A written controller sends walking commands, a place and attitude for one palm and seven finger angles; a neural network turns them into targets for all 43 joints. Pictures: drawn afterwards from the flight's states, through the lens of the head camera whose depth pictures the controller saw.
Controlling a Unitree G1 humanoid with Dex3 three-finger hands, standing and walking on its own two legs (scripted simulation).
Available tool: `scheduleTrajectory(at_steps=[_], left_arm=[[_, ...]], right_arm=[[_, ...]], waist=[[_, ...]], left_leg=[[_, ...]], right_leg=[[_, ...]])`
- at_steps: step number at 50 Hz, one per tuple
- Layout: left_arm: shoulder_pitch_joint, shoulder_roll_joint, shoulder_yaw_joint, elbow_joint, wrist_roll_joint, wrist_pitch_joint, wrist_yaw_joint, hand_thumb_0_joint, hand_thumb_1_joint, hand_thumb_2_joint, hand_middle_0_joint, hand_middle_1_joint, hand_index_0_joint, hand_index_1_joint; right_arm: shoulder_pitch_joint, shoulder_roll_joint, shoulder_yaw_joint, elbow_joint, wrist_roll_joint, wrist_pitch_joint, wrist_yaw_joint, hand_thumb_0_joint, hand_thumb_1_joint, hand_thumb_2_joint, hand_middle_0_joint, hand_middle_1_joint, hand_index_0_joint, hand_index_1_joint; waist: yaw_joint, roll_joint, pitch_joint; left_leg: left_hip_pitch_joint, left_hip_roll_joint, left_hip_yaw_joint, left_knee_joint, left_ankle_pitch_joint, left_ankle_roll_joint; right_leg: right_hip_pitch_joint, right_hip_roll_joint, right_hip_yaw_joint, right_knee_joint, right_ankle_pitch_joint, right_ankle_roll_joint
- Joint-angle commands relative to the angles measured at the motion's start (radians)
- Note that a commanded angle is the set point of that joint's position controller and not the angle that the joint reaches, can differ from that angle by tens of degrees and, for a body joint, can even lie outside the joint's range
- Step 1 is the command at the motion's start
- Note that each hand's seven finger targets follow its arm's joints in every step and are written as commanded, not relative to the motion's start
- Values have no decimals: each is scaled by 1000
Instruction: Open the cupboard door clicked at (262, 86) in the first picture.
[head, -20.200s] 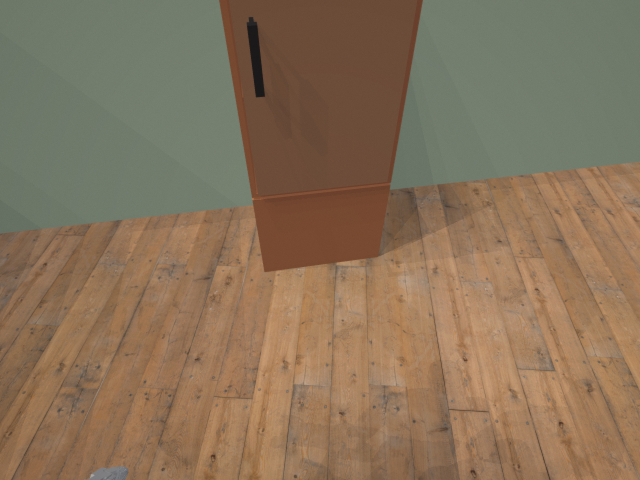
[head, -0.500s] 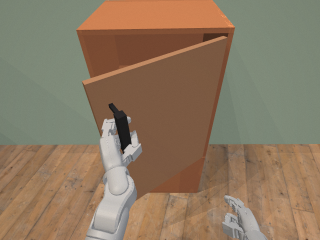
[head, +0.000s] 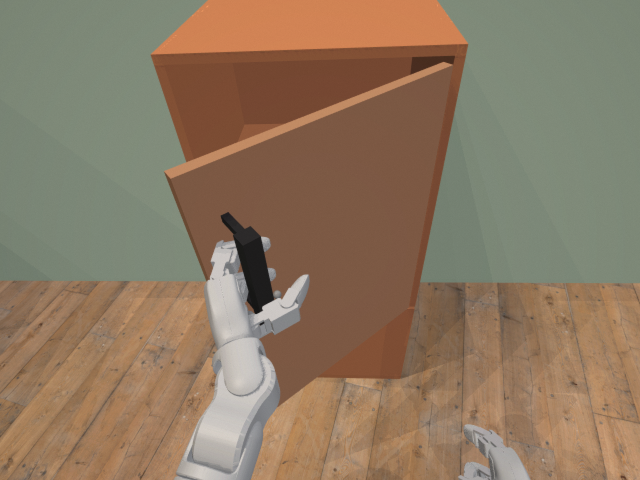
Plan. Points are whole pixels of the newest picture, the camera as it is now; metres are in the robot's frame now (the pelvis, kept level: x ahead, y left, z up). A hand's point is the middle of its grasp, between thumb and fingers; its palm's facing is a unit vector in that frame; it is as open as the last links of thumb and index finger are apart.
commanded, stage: open thumb and fingers to let go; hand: left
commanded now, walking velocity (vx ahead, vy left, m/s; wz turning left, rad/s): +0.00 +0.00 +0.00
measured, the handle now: (249, 273) +0.33 +0.11 +0.12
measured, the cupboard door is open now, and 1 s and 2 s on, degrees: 40 43 43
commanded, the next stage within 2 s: slide the hand sideways off the handle in 0.48 s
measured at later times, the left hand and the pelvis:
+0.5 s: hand (278, 295) +0.30 +0.07 +0.12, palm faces +0.33 -0.94 +0.00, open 14.8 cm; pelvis -0.01 +0.02 +0.00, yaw +0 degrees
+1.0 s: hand (280, 326) +0.26 +0.06 +0.12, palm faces -0.09 -1.00 +0.01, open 16.2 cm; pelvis -0.03 +0.03 +0.00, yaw -2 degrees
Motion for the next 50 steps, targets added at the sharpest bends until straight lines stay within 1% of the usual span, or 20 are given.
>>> scheduleTrajectory(at_steps=[1, 3, 5, 8, 10, 12, 20, 23, 29, 30, 31, 32, 34, 35, 36, 38, 43, 45, 47, 50], left_arm=[[-257, -75, -16, -227, 27, -75, 8, 0, -360, 360, -310, -1215, -310, -1215], [-278, -98, -36, -234, 32, -78, 16, 0, -500, 300, -300, -1200, -300, -1200], [-251, -82, -21, -211, 35, -73, 16, 0, -500, 300, -300, -1200, -300, -1200], [-267, -99, -37, -236, 33, -72, 18, 0, -500, 300, -275, -1050, -275, -1050], [-229, -95, -33, -217, 35, -64, 17, 0, -500, 300, -258, -950, -258, -950], [-246, -113, -49, -240, 33, -65, 18, 0, -500, 300, -242, -850, -242, -850], [-278, -132, -56, -193, 39, -41, 37, 0, -500, 300, -175, -450, -175, -450], [-349, -156, -66, -174, 37, -36, 48, 0, -500, 300, -150, -300, -150, -300], [-421, -171, -79, -131, 43, -32, 58, 0, -500, 300, -150, -300, -150, -300], [-407, -60, -269, -129, 127, -92, -162, 0, -500, 300, -150, -300, -150, -300], [-461, 21, -181, -205, 79, -151, -278, 0, -500, 300, -150, -300, -150, -300], [-470, 40, -189, -227, 59, -187, -365, 0, -500, 300, -150, -300, -150, -300], [-438, 34, -195, -201, -12, -223, -502, 0, -500, 300, -150, -300, -150, -300], [-415, 22, -174, -188, -60, -223, -531, 0, -500, 300, -150, -300, -150, -300], [-397, 21, -141, -154, -102, -218, -536, 0, -500, 300, -150, -300, -150, -300], [-382, 25, -88, -150, -140, -207, -507, 0, -500, 300, -150, -300, -150, -300], [-314, 52, -43, -171, -102, -200, -416, 0, -500, 300, -150, -300, -150, -300], [-257, 96, -11, -171, -88, -205, -410, 0, -500, 300, -150, -300, -150, -300], [-263, 113, 7, -196, -88, -208, -409, 0, -500, 300, -150, -300, -150, -300], [-150, 173, 74, -222, -95, -208, -417, 0, -500, 300, -150, -300, -150, -300]], right_arm=[[-192, -66, -24, -179, 3, -65, -9, 0, -900, -900, 200, 300, 200, 300], [-185, -63, -24, -177, 2, -72, -7, 0, -900, -900, 200, 300, 200, 300], [-181, -64, -25, -173, 3, -72, -7, 0, -900, -900, 200, 300, 200, 300], [-183, -61, -26, -179, 3, -70, -8, 0, -900, -900, 200, 300, 200, 300], [-179, -61, -25, -178, 5, -68, -5, 0, -900, -900, 200, 300, 200, 300], [-189, -62, -25, -183, 4, -67, -2, 0, -900, -900, 200, 300, 200, 300], [-204, -58, -21, -175, 4, -63, 6, 0, -900, -900, 200, 300, 200, 300], [-220, -57, -20, -169, 2, -64, 7, 0, -900, -900, 200, 300, 200, 300], [-221, -55, -20, -155, 1, -72, 10, 0, -900, -900, 200, 300, 200, 300], [-116, -92, -23, -143, 2, -54, 20, 0, -900, -900, 200, 300, 200, 300], [-121, -91, -32, -181, 17, -50, 7, 0, -900, -900, 200, 300, 200, 300], [-121, -87, -24, -201, 21, -51, -4, 0, -900, -900, 200, 300, 200, 300], [-111, -80, -8, -227, 39, -73, -17, 0, -900, -900, 200, 300, 200, 300], [-114, -79, -3, -242, 50, -86, -23, 0, -900, -900, 200, 300, 200, 300], [-124, -78, 5, -243, 54, -98, -31, 0, -900, -900, 200, 300, 200, 300], [-138, -83, 7, -245, 58, -120, -35, 0, -900, -900, 200, 300, 200, 300], [-140, -83, 6, -253, 48, -139, -15, 0, -900, -900, 200, 300, 200, 300], [-140, -88, 2, -254, 46, -139, -11, 0, -900, -900, 200, 300, 200, 300], [-148, -84, 7, -260, 45, -137, -12, 0, -900, -900, 200, 300, 200, 300], [-148, -84, 5, -267, 44, -134, -13, 0, -900, -900, 200, 300, 200, 300]], waist=[[3, -181, -143], [0, -150, -160], [7, -175, -155], [5, -144, -184], [11, -161, -166], [8, -135, -168], [8, -128, -149], [0, -111, -148], [-9, -127, -150], [-98, -214, -79], [-61, -133, -192], [-56, -68, -242], [-69, -59, -231], [-61, -39, -220], [-61, -74, -181], [-43, -109, -154], [-14, -120, -125], [1, -142, -121], [5, -118, -106], [32, -130, -106]], left_leg=[[170, -42, 22, 8, 171, 66], [187, -43, 25, 16, 177, 67], [177, -41, 23, 13, 179, 66], [195, -41, 29, 13, 194, 65], [187, -37, 25, 12, 197, 64], [196, -36, 28, 10, 200, 64], [197, -29, 23, 11, 178, 61], [194, -30, 21, 14, 149, 59], [188, -32, 12, 19, 122, 60], [207, -41, 4, -16, 149, 81], [218, -40, 15, -17, 165, 84], [249, -43, 20, -11, 178, 87], [259, -43, 13, -9, 149, 89], [258, -40, 10, -18, 113, 85], [239, -38, 3, -29, 64, 81], [217, -36, -4, -45, 5, 73], [193, -33, 11, -69, -29, 70], [190, -30, 20, -68, -18, 72], [188, -32, 29, -72, -23, 71], [188, -29, 41, -79, 11, 71]], right_leg=[[-118, -64, 78, -158, 492, 62], [-129, -60, 73, -149, 493, 58], [-123, -57, 69, -152, 485, 58], [-117, -54, 63, -137, 504, 53], [-116, -49, 56, -141, 495, 49], [-125, -46, 50, -133, 485, 46], [-158, -30, 34, -139, 386, 32], [-186, -29, 33, -141, 319, 28], [-214, -26, 32, -141, 260, 26], [-251, -22, 59, -123, 342, 40], [-203, -22, 65, -97, 389, 31], [-183, -24, 66, -82, 412, 24], [-197, -20, 50, -89, 385, 24], [-206, -15, 44, -101, 338, 25], [-220, -10, 38, -122, 276, 31], [-229, -4, 33, -143, 187, 35], [-228, -5, 32, -153, 120, 37], [-209, -6, 43, -170, 114, 37], [-209, -11, 53, -178, 104, 37], [-169, -12, 63, -199, 133, 37]])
